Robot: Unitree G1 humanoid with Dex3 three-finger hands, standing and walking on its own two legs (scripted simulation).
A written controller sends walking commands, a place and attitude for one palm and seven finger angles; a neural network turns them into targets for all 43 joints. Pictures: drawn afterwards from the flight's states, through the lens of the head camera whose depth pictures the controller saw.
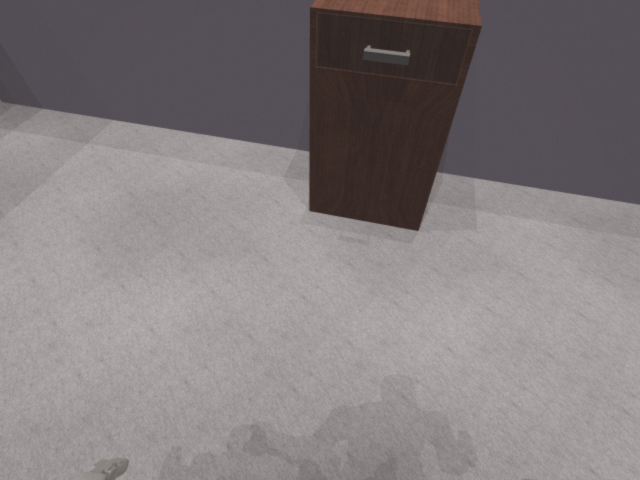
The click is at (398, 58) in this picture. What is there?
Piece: drawer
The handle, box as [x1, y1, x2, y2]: [363, 45, 409, 64]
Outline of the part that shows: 363,59 400,64 407,64 409,57 409,50 405,52 397,52 373,49 369,45 364,49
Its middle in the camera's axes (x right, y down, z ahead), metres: +0.20 -0.56 +1.17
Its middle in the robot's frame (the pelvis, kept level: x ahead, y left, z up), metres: +1.27 -0.14 -0.01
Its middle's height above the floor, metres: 0.76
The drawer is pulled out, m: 0.00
